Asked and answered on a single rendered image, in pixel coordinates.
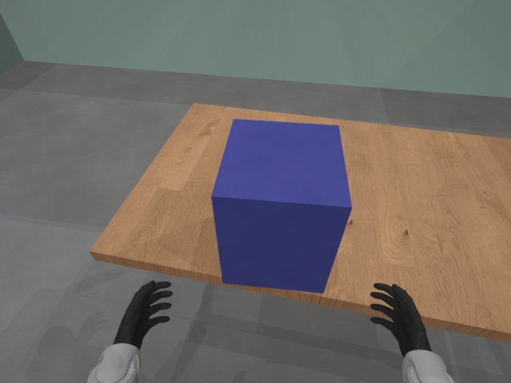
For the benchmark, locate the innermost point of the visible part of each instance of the table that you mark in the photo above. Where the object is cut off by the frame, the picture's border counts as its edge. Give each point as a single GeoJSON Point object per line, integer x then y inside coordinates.
{"type": "Point", "coordinates": [431, 213]}

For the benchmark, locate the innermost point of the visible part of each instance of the left robot forearm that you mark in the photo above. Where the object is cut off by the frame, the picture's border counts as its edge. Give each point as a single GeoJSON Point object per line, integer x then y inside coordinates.
{"type": "Point", "coordinates": [119, 363]}

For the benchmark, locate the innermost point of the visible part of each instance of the right robot hand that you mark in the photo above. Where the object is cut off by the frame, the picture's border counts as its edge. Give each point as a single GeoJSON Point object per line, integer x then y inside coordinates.
{"type": "Point", "coordinates": [407, 326]}

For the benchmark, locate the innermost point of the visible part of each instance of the carton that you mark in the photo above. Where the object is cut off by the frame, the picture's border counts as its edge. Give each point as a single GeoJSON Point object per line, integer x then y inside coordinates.
{"type": "Point", "coordinates": [281, 202]}

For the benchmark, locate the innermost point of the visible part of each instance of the right robot forearm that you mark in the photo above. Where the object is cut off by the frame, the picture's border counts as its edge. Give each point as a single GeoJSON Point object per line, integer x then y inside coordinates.
{"type": "Point", "coordinates": [423, 366]}

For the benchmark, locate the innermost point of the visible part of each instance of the left robot hand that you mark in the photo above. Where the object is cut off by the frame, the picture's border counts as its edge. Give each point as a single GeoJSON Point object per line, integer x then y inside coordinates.
{"type": "Point", "coordinates": [136, 323]}

